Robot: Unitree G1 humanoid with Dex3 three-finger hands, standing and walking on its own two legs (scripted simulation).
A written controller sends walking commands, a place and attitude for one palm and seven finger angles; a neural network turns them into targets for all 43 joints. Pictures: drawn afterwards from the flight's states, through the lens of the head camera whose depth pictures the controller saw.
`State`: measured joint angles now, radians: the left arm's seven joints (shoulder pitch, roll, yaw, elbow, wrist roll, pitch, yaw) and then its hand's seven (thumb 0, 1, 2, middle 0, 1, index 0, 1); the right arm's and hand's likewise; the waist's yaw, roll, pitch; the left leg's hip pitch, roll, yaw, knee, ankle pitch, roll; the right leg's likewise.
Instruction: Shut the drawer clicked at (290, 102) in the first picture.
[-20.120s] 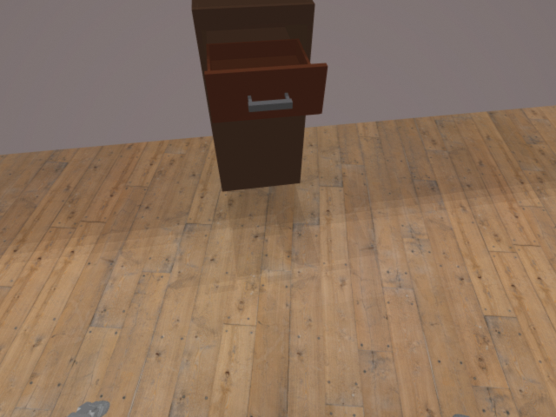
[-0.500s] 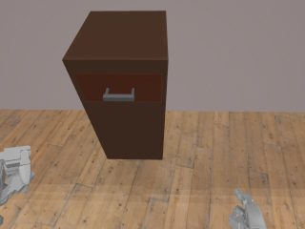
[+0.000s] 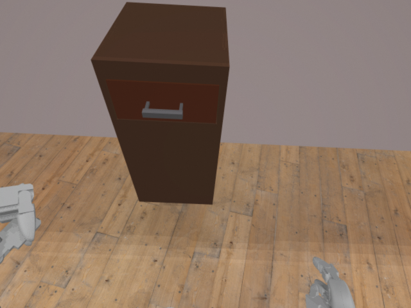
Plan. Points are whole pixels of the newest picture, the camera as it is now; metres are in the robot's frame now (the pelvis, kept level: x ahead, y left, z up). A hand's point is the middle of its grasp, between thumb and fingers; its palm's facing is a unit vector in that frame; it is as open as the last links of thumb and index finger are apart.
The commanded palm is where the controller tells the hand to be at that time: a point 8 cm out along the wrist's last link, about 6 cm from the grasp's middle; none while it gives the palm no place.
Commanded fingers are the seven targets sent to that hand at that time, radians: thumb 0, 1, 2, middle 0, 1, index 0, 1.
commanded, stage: step back with the hand held close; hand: left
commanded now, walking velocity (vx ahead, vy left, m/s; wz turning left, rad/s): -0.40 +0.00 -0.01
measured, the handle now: (163, 109) +0.70 +0.17 -0.07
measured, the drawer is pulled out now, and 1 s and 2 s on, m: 0.00 0.00 0.00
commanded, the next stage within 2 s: stop stepping back and stand still in 0.58 s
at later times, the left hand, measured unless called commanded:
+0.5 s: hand out of the picture +0.11 +0.26 +0.18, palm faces +0.41 -0.78 -0.47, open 3.2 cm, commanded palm +0.04 +0.30 +0.18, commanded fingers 0.00 0.90 0.90 -1.40 -1.60 -1.40 -1.60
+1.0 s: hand out of the picture +0.01 +0.24 +0.18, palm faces +0.27 -0.85 -0.45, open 3.2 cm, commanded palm -0.03 +0.29 +0.18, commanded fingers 0.00 0.90 0.90 -1.40 -1.60 -1.40 -1.60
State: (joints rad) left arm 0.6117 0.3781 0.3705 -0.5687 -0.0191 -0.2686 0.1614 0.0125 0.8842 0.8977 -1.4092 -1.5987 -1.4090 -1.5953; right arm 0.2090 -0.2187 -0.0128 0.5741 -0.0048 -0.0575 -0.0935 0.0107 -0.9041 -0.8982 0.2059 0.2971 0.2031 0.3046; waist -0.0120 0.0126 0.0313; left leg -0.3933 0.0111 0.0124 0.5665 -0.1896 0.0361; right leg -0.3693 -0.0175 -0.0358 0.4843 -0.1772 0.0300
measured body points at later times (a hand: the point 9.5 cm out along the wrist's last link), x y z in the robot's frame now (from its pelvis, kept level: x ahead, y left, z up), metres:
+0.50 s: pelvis -0.07 +0.01 +0.00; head -0.05 +0.04 +0.44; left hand +0.09 +0.30 +0.20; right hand +0.11 -0.22 -0.07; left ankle +0.07 +0.10 -0.73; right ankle -0.08 -0.14 -0.69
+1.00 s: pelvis -0.18 +0.02 +0.00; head -0.18 +0.05 +0.45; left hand -0.01 +0.29 +0.20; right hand -0.03 -0.23 -0.06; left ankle -0.09 +0.11 -0.69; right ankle -0.17 -0.09 -0.73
